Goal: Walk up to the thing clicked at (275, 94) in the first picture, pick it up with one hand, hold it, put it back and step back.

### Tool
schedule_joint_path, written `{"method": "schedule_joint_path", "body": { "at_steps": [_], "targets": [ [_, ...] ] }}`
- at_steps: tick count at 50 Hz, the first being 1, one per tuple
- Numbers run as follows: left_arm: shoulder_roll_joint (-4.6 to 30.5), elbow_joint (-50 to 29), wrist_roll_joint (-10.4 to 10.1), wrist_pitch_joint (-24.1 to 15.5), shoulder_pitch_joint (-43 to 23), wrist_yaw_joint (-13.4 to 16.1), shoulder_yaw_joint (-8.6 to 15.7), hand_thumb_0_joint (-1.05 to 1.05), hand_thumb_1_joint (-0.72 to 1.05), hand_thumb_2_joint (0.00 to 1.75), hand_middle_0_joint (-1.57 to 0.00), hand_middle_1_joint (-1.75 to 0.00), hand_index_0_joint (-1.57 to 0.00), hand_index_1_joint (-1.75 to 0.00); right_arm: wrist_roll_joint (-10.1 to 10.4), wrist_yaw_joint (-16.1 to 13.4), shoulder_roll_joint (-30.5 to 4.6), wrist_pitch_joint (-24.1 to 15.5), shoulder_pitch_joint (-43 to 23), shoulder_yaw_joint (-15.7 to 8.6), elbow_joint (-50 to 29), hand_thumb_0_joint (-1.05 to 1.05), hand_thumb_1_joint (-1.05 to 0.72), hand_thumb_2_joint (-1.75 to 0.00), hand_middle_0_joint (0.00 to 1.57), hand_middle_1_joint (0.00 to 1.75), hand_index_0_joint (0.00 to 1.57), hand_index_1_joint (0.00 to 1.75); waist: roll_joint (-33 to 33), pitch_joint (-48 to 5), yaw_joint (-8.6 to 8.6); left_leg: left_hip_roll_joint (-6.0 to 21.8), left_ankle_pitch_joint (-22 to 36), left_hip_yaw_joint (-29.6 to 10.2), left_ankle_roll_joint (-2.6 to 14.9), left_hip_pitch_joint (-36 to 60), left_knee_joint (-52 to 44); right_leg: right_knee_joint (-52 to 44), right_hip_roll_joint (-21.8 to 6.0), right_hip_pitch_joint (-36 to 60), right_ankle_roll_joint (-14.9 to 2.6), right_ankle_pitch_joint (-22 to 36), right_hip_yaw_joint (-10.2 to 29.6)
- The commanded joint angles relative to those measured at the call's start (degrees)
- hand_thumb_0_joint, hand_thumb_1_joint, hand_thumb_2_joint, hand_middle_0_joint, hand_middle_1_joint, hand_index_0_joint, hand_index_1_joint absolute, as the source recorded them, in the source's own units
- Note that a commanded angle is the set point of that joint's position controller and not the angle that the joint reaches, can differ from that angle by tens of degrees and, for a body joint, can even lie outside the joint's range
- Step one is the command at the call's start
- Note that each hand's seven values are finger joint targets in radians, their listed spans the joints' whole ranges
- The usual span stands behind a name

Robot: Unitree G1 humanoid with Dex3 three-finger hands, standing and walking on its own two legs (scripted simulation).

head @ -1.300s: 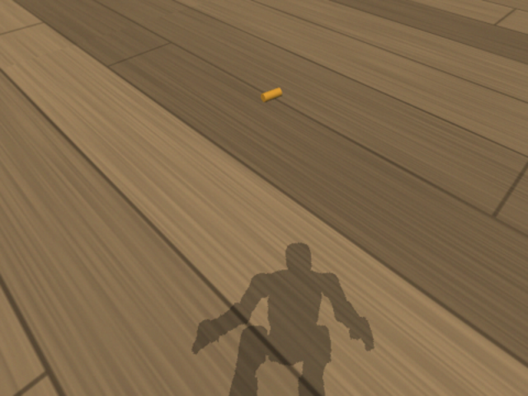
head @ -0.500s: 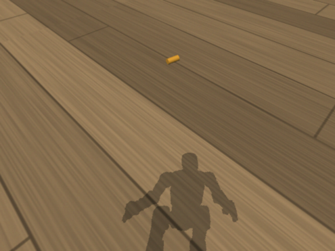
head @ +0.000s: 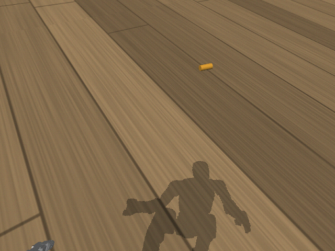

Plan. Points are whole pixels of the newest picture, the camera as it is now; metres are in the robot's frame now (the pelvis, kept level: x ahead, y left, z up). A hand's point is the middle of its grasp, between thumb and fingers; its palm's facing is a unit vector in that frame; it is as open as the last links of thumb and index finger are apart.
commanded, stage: walk up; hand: left
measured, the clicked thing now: (205, 66) +1.98 -0.36 -0.75
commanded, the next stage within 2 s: none
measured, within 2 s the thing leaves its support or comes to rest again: neither
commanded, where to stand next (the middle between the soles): +1.75 -0.75 m, yaw +28 degrees
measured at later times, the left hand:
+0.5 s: hand (76, 192) +0.30 +0.29 -0.15, palm faces +0.11 -0.96 -0.27, open 7.4 cm
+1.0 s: hand (109, 151) +0.47 +0.23 -0.17, palm faces +0.31 -0.89 -0.32, open 7.4 cm
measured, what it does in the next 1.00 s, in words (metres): walks ahead, turning left: left foot, then right foot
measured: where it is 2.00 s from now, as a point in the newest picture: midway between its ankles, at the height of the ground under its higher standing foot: (197, 136)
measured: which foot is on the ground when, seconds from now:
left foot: up 0.00-0.08, down 0.10-0.62, up 0.64-0.98, down 1.00-1.00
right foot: down 0.00-0.10, up 0.12-0.56, down 0.58-1.00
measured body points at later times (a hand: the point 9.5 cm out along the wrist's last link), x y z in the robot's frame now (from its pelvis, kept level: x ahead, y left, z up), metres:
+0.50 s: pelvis +0.23 +0.00 -0.01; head +0.22 +0.03 +0.44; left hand +0.29 +0.34 -0.13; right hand +0.27 -0.33 -0.09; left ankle +0.10 +0.13 -0.74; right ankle +0.41 -0.16 -0.70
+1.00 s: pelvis +0.53 -0.06 -0.02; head +0.53 -0.02 +0.42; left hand +0.46 +0.28 -0.15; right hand +0.73 -0.35 -0.09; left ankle +0.61 +0.07 -0.75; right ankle +0.46 -0.15 -0.74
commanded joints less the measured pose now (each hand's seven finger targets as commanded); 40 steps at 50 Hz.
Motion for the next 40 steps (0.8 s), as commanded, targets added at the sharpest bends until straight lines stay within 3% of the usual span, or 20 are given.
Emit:
{"method": "schedule_joint_path", "body": {
  "at_steps": [1,3,4,5,6,7,9,10,12,20,24,26,28,29,30,31,32,33,35,40],
  "targets": [
    [17.56,-7.29,0.31,-0.41,-11.19,-0.44,4.15,0.00,0.90,0.90,-0.20,-0.30,-0.20,-0.30,0.77,0.16,-14.19,-3.17,1.10,-4.82,-7.90,0.00,-0.90,-0.90,0.20,0.30,0.20,0.30,-8.47,-0.34,-3.79,3.15,2.06,0.87,0.49,5.42,-5.25,-13.23,-14.86,-6.97,-7.67,-28.15,9.79],
    [15.08,-8.30,0.24,0.51,-13.07,-0.71,3.56,0.00,0.90,0.90,-0.20,-0.30,-0.20,-0.30,0.78,-0.86,-14.50,-3.12,12.35,-6.49,-4.04,0.00,-0.90,-0.90,0.20,0.30,0.20,0.30,1.35,-2.66,-8.83,-1.68,8.94,5.82,-0.26,26.79,-8.68,2.16,-7.92,-21.18,-5.20,-26.96,-0.01],
    [11.11,-8.48,0.70,1.01,-11.66,-0.88,2.43,0.00,0.90,0.90,-0.20,-0.30,-0.20,-0.30,0.29,-2.13,-17.15,-3.40,20.53,-7.91,-1.88,0.00,-0.90,-0.90,0.20,0.30,0.20,0.30,12.53,-5.10,-13.00,-1.33,3.96,0.99,1.74,38.93,-11.38,20.62,-3.79,-30.20,-4.06,-23.16,-2.65],
    [6.82,-9.61,0.46,1.04,-10.75,-1.27,0.99,0.00,0.90,0.90,-0.20,-0.30,-0.20,-0.30,-0.44,-3.51,-23.10,-3.46,23.97,-8.99,-2.62,0.00,-0.90,-0.90,0.20,0.30,0.20,0.30,25.65,-2.36,-14.11,9.99,-20.15,-24.25,4.37,37.76,-25.01,41.17,3.44,-41.14,-1.81,-21.59,-0.50],
    [9.46,-11.22,-0.16,0.99,-12.06,-1.45,0.76,0.00,0.90,0.90,-0.20,-0.30,-0.20,-0.30,0.42,-3.87,-25.23,-4.11,16.22,-8.38,-7.19,0.00,-0.90,-0.90,0.20,0.30,0.20,0.30,17.25,0.91,-10.28,21.07,-35.38,-50.70,8.78,26.85,-39.74,47.55,3.03,-43.08,-0.75,-14.56,9.23],
    [13.73,-10.93,0.05,0.96,-10.85,-1.50,0.82,0.00,0.90,0.90,-0.20,-0.30,-0.20,-0.30,2.26,-4.19,-25.16,-4.60,7.89,-7.43,-9.20,0.00,-0.90,-0.90,0.20,0.30,0.20,0.30,7.93,4.70,-5.85,23.79,-35.61,-53.18,10.96,18.76,-43.63,49.18,-2.27,-40.55,-0.07,-8.52,15.64],
    [15.91,-6.66,-1.56,1.22,-4.25,-1.80,1.36,0.00,0.90,0.90,-0.20,-0.30,-0.20,-0.30,2.12,-4.51,-21.46,-5.86,1.57,-5.43,-11.05,0.00,-0.90,-0.90,0.20,0.30,0.20,0.30,4.31,5.70,-1.09,19.31,-25.06,-35.66,10.50,13.93,-36.89,45.63,-6.53,-36.41,1.31,-2.74,16.21],
    [16.63,-5.38,-1.57,1.36,-3.36,-2.03,1.74,0.00,0.90,0.90,-0.20,-0.30,-0.20,-0.30,1.91,-4.56,-19.94,-6.21,1.17,-4.90,-11.10,0.00,-0.90,-0.90,0.20,0.30,0.20,0.30,4.82,5.71,-0.89,14.99,-21.43,-28.86,9.22,10.42,-36.35,42.53,-6.87,-32.09,1.97,-0.61,16.07],
    [16.17,-4.89,-1.56,1.92,-2.45,-2.88,1.72,0.00,0.90,0.90,-0.20,-0.30,-0.20,-0.30,1.69,-4.49,-19.46,-6.70,2.90,-4.46,-10.30,0.00,-0.90,-0.90,0.20,0.30,0.20,0.30,7.14,6.08,-1.14,12.01,-17.44,-21.87,7.52,6.32,-37.40,38.88,-6.19,-28.95,2.99,3.72,14.17],
    [13.49,-10.69,-1.45,1.65,-11.60,-3.67,1.10,0.00,0.90,0.90,-0.20,-0.30,-0.20,-0.30,1.81,-4.65,-20.14,-7.89,9.68,-4.47,-9.35,0.00,-0.90,-0.90,0.20,0.30,0.20,0.30,6.94,5.40,-4.93,10.12,3.36,-15.24,9.02,16.76,-34.49,24.43,-5.62,-34.15,3.92,11.88,11.94],
    [11.51,-13.20,-1.97,0.79,-15.54,-3.57,0.91,0.00,0.90,0.90,-0.20,-0.30,-0.20,-0.30,1.36,-5.00,-20.41,-7.57,10.96,-4.27,-10.34,0.00,-0.90,-0.90,0.20,0.30,0.20,0.30,8.85,4.57,-5.69,10.32,23.67,-11.09,8.49,18.75,-28.83,13.08,-4.86,-27.98,2.46,10.38,10.05],
    [11.36,-12.78,-2.13,0.63,-13.02,-3.28,1.50,0.00,0.90,0.90,-0.20,-0.30,-0.20,-0.30,0.92,-5.43,-20.52,-6.93,9.93,-4.37,-11.08,0.00,-0.90,-0.90,0.20,0.30,0.20,0.30,9.57,0.73,-4.04,10.09,31.97,-9.47,7.27,18.73,-24.40,11.33,-2.77,-20.33,1.15,8.65,7.70],
    [12.67,-10.06,-2.11,0.67,-1.88,-2.58,3.18,0.00,0.90,0.90,-0.20,-0.30,-0.20,-0.30,0.76,-6.02,-20.78,-6.22,7.02,-4.46,-12.34,0.00,-0.90,-0.90,0.20,0.30,0.20,0.30,8.22,-5.59,2.27,9.48,41.71,-7.00,6.30,14.16,-8.34,8.97,0.22,-4.06,-0.69,3.77,6.00],
    [15.71,-7.12,-1.76,0.13,8.97,-1.72,4.98,0.00,0.90,0.90,-0.20,-0.30,-0.20,-0.30,0.88,-6.01,-18.16,-6.04,6.98,-3.31,-12.76,0.00,-0.90,-0.90,0.20,0.30,0.20,0.30,0.38,-10.18,7.79,6.14,36.46,-4.60,4.18,4.27,9.47,6.83,1.12,11.14,-2.61,1.00,7.46],
    [21.34,-5.73,-0.77,-0.38,17.02,-0.76,6.65,0.00,0.90,0.90,-0.20,-0.30,-0.20,-0.30,1.71,-5.85,-11.91,-6.39,9.32,-1.00,-14.13,0.00,-0.90,-0.90,0.20,0.30,0.20,0.30,-17.61,-13.07,10.48,-1.84,15.64,-0.21,2.30,-13.89,28.32,-1.41,-11.13,21.95,-4.09,-16.99,25.77],
    [24.21,-6.62,-2.35,-0.50,13.30,-0.05,6.33,0.00,0.90,0.90,-0.20,-0.30,-0.20,-0.30,2.20,-6.17,-13.14,-6.40,8.09,-1.30,-15.34,0.00,-0.90,-0.90,0.20,0.30,0.20,0.30,-19.91,-12.38,7.79,-4.88,-4.28,-2.27,2.97,-22.62,34.45,-13.56,-21.18,20.81,-8.23,-24.95,46.38],
    [22.32,-9.04,-2.68,-0.50,6.59,0.15,5.67,0.00,0.90,0.90,-0.20,-0.30,-0.20,-0.30,1.68,-6.52,-15.38,-6.15,5.95,-1.71,-13.21,0.00,-0.90,-0.90,0.20,0.30,0.20,0.30,-11.44,-8.31,5.84,-0.03,-2.21,-6.94,3.62,-20.66,36.68,-12.89,-20.92,11.95,-10.11,-27.63,43.67],
    [19.92,-10.11,-2.87,-0.65,3.64,0.33,4.94,0.00,0.90,0.90,-0.20,-0.30,-0.20,-0.30,2.35,-5.82,-16.35,-6.26,5.39,-2.08,-11.75,0.00,-0.90,-0.90,0.20,0.30,0.20,0.30,-5.90,-5.04,3.43,1.95,2.30,-7.70,3.77,-17.68,33.57,-10.88,-17.89,5.02,-10.23,-21.70,34.03],
    [15.84,-10.66,-2.47,-1.37,1.25,0.60,3.33,0.00,0.90,0.90,-0.20,-0.30,-0.20,-0.30,2.00,-4.93,-15.57,-6.01,8.50,-2.27,-9.67,0.00,-0.90,-0.90,0.20,0.30,0.20,0.30,-7.23,-0.08,-0.37,4.11,4.94,-5.99,2.83,-12.38,23.72,-9.93,-12.62,-4.65,-8.69,-16.29,23.09],
    [14.86,-13.13,-1.66,-1.76,0.63,-0.49,2.71,0.00,0.90,0.90,-0.20,-0.30,-0.20,-0.30,1.41,-3.28,-14.30,-5.32,6.05,-2.69,-11.01,0.00,-0.90,-0.90,0.20,0.30,0.20,0.30,-9.06,5.14,-0.72,3.51,6.09,-1.22,-0.45,-10.14,6.15,-14.71,-11.22,-12.00,-12.01,-13.28,14.37]
  ]
}}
